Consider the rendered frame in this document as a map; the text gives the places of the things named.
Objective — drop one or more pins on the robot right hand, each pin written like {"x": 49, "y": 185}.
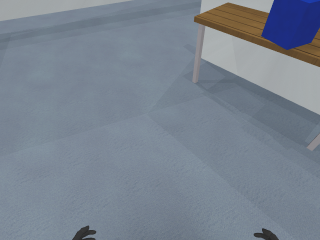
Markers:
{"x": 267, "y": 235}

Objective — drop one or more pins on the robot left hand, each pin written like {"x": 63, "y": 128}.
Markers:
{"x": 83, "y": 232}

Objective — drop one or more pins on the carton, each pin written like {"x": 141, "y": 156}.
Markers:
{"x": 292, "y": 23}

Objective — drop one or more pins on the table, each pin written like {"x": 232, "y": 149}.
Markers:
{"x": 248, "y": 24}

